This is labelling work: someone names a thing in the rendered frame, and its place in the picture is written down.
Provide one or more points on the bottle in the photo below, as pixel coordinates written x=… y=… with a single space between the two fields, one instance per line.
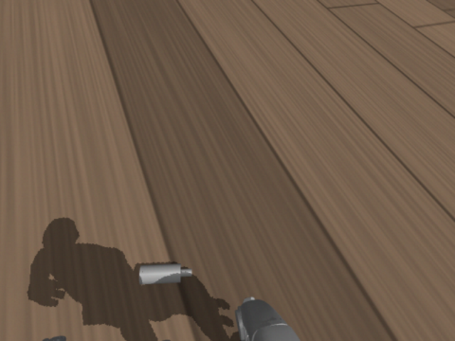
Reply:
x=162 y=273

